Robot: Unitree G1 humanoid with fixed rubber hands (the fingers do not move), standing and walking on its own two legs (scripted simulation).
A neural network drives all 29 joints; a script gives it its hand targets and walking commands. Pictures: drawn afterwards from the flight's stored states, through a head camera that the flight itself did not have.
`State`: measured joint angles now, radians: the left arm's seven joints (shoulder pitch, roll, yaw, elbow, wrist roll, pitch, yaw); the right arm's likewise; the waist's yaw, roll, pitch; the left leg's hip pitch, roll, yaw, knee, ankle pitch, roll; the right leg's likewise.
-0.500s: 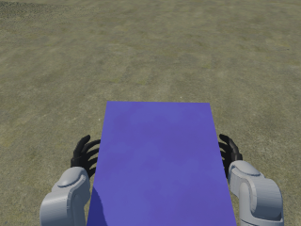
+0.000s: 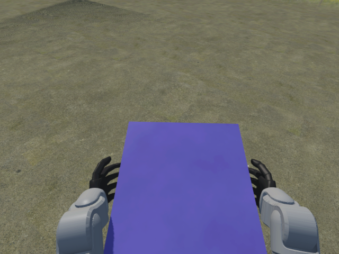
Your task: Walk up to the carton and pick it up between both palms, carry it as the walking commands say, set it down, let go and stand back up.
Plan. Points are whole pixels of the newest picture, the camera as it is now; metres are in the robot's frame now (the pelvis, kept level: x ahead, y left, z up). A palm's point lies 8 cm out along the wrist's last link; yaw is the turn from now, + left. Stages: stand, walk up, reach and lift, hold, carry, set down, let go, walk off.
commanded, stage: carry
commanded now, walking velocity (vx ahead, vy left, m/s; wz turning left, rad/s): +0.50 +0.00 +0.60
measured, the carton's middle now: (181, 200) +0.28 +0.00 +0.00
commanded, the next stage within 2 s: none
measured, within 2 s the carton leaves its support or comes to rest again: neither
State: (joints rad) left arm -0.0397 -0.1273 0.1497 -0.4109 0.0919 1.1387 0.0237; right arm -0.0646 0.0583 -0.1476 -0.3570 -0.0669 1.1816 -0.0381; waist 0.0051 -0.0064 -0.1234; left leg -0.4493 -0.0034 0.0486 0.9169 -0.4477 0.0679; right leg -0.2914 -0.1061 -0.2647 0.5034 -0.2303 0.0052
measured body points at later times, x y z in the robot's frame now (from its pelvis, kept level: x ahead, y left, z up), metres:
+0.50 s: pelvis +0.28 +0.02 +0.01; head +0.32 +0.03 +0.45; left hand +0.50 +0.25 +0.07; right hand +0.59 -0.08 +0.06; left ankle +0.17 +0.10 -0.65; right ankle +0.24 -0.07 -0.73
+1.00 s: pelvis +0.59 +0.16 -0.01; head +0.59 +0.15 +0.44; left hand +0.73 +0.44 +0.07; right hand +0.90 +0.14 +0.06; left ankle +0.59 +0.22 -0.73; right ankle +0.73 +0.10 -0.71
